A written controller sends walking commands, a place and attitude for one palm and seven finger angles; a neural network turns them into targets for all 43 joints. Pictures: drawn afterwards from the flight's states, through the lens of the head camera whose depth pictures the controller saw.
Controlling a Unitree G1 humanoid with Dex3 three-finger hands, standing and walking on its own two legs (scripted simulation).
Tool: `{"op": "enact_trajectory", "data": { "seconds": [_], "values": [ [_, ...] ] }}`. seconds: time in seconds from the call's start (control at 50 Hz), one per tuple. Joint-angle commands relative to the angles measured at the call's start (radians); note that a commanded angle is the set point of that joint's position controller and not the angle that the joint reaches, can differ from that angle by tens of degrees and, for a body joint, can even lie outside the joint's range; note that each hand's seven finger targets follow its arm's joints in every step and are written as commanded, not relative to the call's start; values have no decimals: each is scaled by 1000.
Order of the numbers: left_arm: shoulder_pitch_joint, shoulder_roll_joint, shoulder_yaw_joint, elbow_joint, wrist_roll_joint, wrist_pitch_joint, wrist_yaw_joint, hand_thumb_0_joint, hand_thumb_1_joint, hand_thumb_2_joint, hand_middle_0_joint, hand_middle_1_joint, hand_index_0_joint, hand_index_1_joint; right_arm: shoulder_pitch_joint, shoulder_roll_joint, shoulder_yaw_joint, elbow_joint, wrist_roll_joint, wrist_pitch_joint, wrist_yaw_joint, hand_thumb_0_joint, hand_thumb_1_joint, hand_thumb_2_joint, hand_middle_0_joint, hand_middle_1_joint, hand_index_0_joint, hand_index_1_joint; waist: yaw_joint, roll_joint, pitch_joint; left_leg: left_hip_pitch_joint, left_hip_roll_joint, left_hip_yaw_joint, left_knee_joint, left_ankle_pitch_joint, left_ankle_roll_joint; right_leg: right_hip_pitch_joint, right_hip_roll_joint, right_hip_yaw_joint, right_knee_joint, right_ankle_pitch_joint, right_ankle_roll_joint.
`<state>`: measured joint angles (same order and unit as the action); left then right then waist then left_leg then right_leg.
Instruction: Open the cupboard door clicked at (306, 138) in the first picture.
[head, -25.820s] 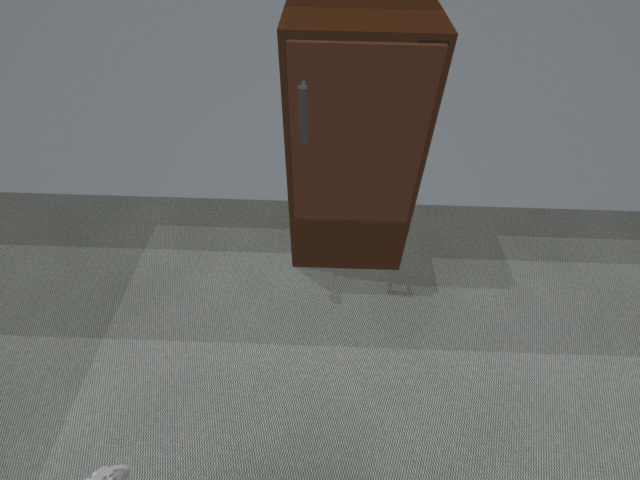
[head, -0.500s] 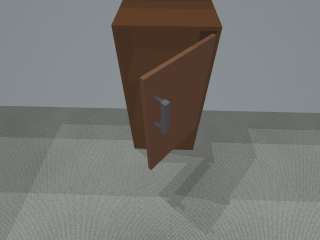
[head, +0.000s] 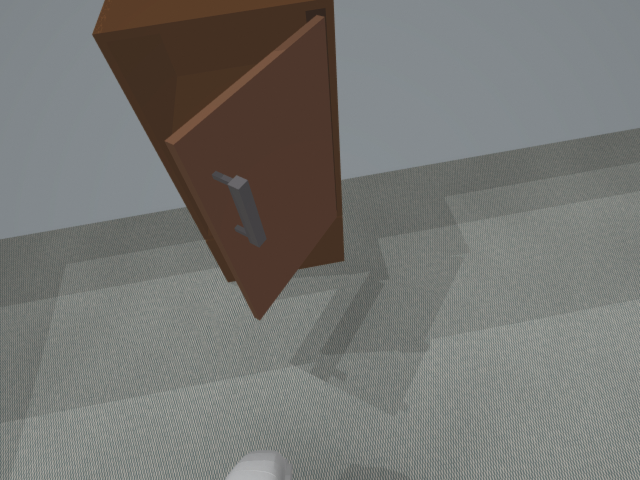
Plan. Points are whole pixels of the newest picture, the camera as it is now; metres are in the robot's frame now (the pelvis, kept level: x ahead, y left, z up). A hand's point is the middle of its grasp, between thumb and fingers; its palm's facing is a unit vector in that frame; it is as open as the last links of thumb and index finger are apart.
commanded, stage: walk to a spot facing it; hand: left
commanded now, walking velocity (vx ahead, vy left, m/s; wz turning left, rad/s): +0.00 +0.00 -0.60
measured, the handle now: (239, 209) +0.52 +0.20 -0.04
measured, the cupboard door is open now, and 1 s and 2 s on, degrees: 48 48 48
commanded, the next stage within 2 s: none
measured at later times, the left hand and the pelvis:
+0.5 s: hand out of the picture +0.09 +0.23 -0.17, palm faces -0.16 -0.96 -0.23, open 7.4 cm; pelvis +0.04 +0.04 +0.00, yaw -16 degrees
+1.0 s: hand (277, 376) +0.27 +0.11 -0.15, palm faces -0.61 -0.75 -0.26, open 7.4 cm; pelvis +0.04 +0.03 -0.01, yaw -37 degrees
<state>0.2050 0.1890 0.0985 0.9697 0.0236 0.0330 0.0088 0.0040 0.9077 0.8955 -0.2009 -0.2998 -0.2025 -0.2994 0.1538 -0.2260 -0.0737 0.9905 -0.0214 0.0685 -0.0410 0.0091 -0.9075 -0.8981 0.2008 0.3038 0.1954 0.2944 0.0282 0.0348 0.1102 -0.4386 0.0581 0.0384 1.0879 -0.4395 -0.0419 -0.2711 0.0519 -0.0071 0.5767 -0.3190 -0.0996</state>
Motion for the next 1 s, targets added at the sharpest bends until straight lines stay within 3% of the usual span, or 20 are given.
{"op": "enact_trajectory", "data": {
  "seconds": [0.0, 0.12, 0.32, 0.4, 0.44, 0.46, 0.48, 0.5, 0.52, 0.54, 0.56, 0.6, 0.64, 0.8, 0.86, 0.9, 0.92, 0.94, 0.96, 0.98],
  "values": [
    [97, 159, 28, -46, -11, -27, 21, 0, 900, 900, -200, -300, -200, -300, -29, -58, -11, -100, 5, -27, 2, 0, -900, -900, 200, 300, 200, 300, 12, -98, -160, -160, 0, -64, 50, 74, -13, 270, -235, 325, -190, 619, -19],
    [155, 164, 29, -47, -10, -25, 25, 0, 900, 900, -200, -300, -200, -300, -89, -79, -8, -135, 11, -20, -12, 0, -900, -900, 200, 300, 200, 300, 27, -162, -161, -210, -19, -96, 21, 85, -22, 336, -214, 360, -182, 770, 34],
    [140, 190, 30, -89, 4, -28, 18, 0, 900, 900, -200, -300, -200, -300, -160, -59, -5, -213, 16, -36, 1, 0, -900, -900, 200, 300, 200, 300, 22, -108, -115, -135, -41, -113, -111, 54, -14, 177, -226, 508, -199, 555, -105],
    [113, 209, 38, -106, 6, -26, 16, 0, 900, 900, -200, -300, -200, -300, -128, -46, -1, -229, 24, -55, 0, 0, -900, -900, 200, 300, 200, 300, 13, -119, -151, -27, -62, -106, -290, 29, -2, 168, -210, 531, -150, 634, -111],
    [83, 211, 38, -112, 1, -23, 13, 0, 900, 900, -200, -300, -200, -300, -66, -51, 0, -218, 26, -61, -4, 0, -900, -900, 200, 300, 200, 300, -14, -126, -165, 104, -75, -104, -442, 104, 4, 100, -167, 512, -115, 601, -73],
    [60, 194, 35, -117, -1, -22, 14, 0, 900, 900, -200, -300, -200, -300, -9, -62, -3, -200, 26, -67, -8, 0, -900, -900, 200, 300, 200, 300, -44, -104, -181, 241, -53, -117, -576, 182, 6, 17, -140, 494, -71, 520, -37],
    [47, 170, 29, -131, -9, -21, 12, 0, 900, 900, -200, -300, -200, -300, 66, -106, -7, -182, 19, -77, -13, 0, -900, -900, 200, 300, 200, 300, -75, -9, -210, 415, 50, -199, -712, 231, 41, -119, -52, 406, 11, 330, 11],
    [95, 118, 20, -137, -21, -20, 0, 0, 900, 900, -200, -300, -200, -300, 101, -207, -23, -185, 5, -86, -16, 0, -900, -900, 200, 300, 200, 300, -62, 271, -256, 552, 334, -487, -786, 357, 145, -294, 92, 224, 230, -191, 79],
    [65, 138, 19, -138, -7, -22, -4, 0, 900, 900, -200, -300, -200, -300, 118, -219, -19, -189, 1, -76, -22, 0, -900, -900, 200, 300, 200, 300, -64, 219, -200, 452, 451, -548, -788, 495, 232, -318, 41, 125, 421, -331, 116],
    [65, 148, 22, -147, 0, -20, -13, 0, 900, 900, -200, -300, -200, -300, 84, -193, -9, -211, -9, -70, -24, 0, -900, -900, 200, 300, 200, 300, -43, 106, -140, 336, 434, -475, -795, 486, 258, -302, -7, 112, 526, -295, 131],
    [72, 139, 24, -140, 9, -17, -20, 0, 900, 900, -200, -300, -200, -300, 44, -165, 3, -219, -13, -75, -25, 0, -900, -900, 200, 300, 200, 300, -16, 82, -114, 306, 389, -435, -788, 567, 249, -332, -19, 98, 593, -244, 142],
    [61, 132, 24, -118, 6, -10, -30, 0, 900, 900, -200, -300, -200, -300, 59, -131, 20, -206, -12, -78, -22, 0, -900, -900, 200, 300, 200, 300, -6, 130, -124, 305, 282, -233, -735, 730, 188, -316, -47, 81, 662, -167, 152],
    [57, 113, 14, -123, -2, -1, -40, 0, 900, 900, -200, -300, -200, -300, 63, -127, 20, -196, -9, -80, -18, 0, -900, -900, 200, 300, 200, 300, -3, 132, -148, 344, 231, -108, -716, 751, 167, -317, -58, 38, 638, -109, 159],
    [-102, 86, -11, -165, -1, 7, -52, 0, 900, 900, -200, -300, -200, -300, 183, -154, 3, -138, -13, -73, -2, 0, -900, -900, 200, 300, 200, 300, -68, 170, -95, 326, 252, 6, -702, 684, 157, -206, -78, -71, 289, -90, 141],
    [-103, 101, -13, -167, -2, -1, -48, 0, 900, 900, -200, -300, -200, -300, 191, -177, -9, -130, -14, -70, 4, 0, -900, -900, 200, 300, 200, 300, -66, 178, -106, 313, 282, 10, -650, 682, 146, -108, -64, -89, 145, -97, 114],
    [-31, 118, -5, -142, -3, -6, -44, 0, 900, 900, -200, -300, -200, -300, 160, -183, -13, -134, -7, -68, 6, 0, -900, -900, 200, 300, 200, 300, -13, 135, -134, 240, 260, 51, -542, 593, 93, 66, -58, -90, -43, 75, 91],
    [61, 173, 6, -119, 0, -16, -36, 0, 900, 900, -200, -300, -200, -300, 149, -162, -13, -145, 3, -67, 14, 0, -900, -900, 200, 300, 200, 300, 33, 13, -190, 132, 219, 108, -390, 452, 42, 250, -132, 2, -142, 244, 60],
    [125, 297, 34, -100, 10, -28, -18, 0, 900, 900, -200, -300, -200, -300, 125, -72, 9, -186, 13, -65, 19, 0, -900, -900, 200, 300, 200, 300, 62, -339, -215, -137, 56, 189, -111, -122, -23, 402, -410, 383, -206, 571, -45],
    [162, 319, 35, -82, -11, -24, -3, 0, 900, 900, -200, -300, -200, -300, 84, -104, 5, -201, 8, -48, 9, 0, -900, -900, 200, 300, 200, 300, 85, -322, -233, -161, 28, 40, 31, -229, -22, 344, -469, 420, -186, 739, -111],
    [121, 284, 27, -94, -12, -22, 7, 0, 900, 900, -200, -300, -200, -300, 96, -97, 3, -182, 10, -42, 7, 0, -900, -900, 200, 300, 200, 300, 53, -249, -190, -193, 48, -26, 83, -156, -17, 320, -426, 347, -188, 640, -126]
  ]
}}
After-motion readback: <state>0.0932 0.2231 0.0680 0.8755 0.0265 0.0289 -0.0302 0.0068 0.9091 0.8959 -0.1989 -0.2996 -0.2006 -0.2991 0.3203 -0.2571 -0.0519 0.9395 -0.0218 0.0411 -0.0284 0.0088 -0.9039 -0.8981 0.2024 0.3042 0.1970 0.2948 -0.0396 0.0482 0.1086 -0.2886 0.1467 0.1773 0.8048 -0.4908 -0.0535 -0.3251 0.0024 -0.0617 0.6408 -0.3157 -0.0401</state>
